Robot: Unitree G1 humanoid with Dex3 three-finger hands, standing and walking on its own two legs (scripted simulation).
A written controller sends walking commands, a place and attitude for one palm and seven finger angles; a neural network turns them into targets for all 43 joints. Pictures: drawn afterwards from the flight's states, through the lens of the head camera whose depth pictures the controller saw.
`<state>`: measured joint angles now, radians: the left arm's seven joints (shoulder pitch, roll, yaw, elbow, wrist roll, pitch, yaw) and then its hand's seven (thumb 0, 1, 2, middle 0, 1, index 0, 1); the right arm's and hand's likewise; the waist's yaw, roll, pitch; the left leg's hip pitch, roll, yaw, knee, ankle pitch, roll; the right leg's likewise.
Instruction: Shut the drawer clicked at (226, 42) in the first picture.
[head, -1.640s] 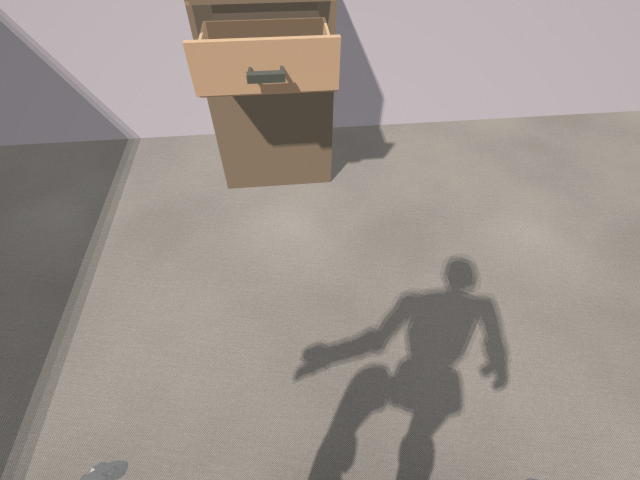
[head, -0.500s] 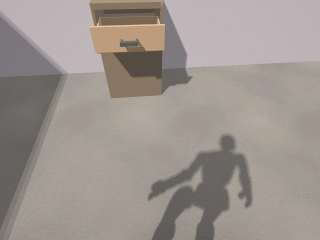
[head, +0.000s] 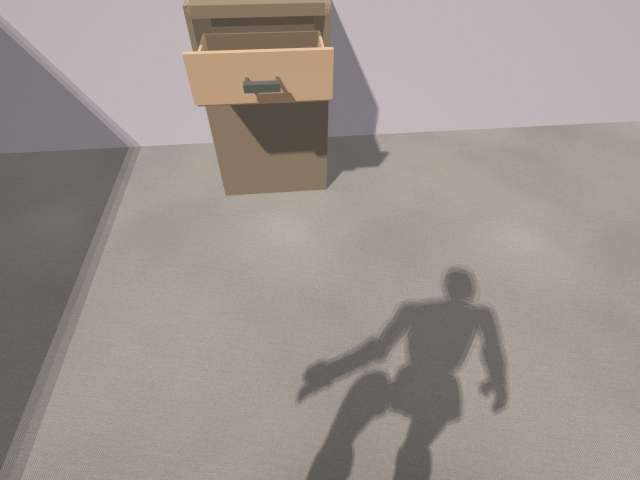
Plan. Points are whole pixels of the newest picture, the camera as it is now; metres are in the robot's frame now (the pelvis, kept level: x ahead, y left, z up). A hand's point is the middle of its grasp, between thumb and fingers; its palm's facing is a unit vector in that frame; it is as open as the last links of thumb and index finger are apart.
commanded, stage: walk to a spot facing it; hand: left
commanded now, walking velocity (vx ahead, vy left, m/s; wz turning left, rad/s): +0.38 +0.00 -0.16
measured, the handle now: (262, 83) +1.18 +0.25 -0.07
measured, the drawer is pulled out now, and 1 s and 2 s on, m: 0.28 0.28 0.28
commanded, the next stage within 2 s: turn to face it in 1.36 s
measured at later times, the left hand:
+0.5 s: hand out of the picture +0.11 +0.18 -0.19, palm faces -0.08 -0.99 -0.14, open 7.4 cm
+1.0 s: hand (262, 368) +0.33 +0.13 -0.18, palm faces +0.00 -0.98 -0.18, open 7.2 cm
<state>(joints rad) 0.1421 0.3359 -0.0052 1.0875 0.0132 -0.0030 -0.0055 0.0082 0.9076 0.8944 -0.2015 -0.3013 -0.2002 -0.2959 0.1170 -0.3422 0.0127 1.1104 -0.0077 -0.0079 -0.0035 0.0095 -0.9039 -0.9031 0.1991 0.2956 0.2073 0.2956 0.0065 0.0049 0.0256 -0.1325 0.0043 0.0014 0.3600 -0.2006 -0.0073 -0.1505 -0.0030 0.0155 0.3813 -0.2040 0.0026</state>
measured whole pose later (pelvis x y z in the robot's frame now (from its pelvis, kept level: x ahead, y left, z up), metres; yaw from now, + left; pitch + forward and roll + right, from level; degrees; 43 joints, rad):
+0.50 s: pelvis +0.11 +0.01 -0.01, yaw -5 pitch +0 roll +0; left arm 0.30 0.17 0.04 1.10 0.02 0.02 -0.03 0.01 0.91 0.89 -0.20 -0.30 -0.20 -0.30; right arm 0.48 -0.13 0.00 1.16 -0.03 -0.08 -0.04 0.01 -0.91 -0.90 0.20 0.30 0.20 0.30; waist -0.03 -0.02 0.04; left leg 0.01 0.02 0.08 0.41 -0.42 0.01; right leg -0.49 -0.04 -0.07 1.07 -0.41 -0.03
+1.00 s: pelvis +0.31 -0.05 -0.01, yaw -3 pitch -1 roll -2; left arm 0.31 0.17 0.05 1.08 0.03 -0.07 0.00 0.00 0.94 0.89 -0.20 -0.30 -0.20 -0.30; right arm 0.19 -0.17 -0.06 1.01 -0.03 -0.02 0.02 0.01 -0.91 -0.90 0.19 0.29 0.20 0.29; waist 0.00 0.02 -0.01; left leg -0.56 0.15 0.09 0.86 -0.20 -0.01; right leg -0.12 0.02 -0.19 0.39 -0.26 -0.05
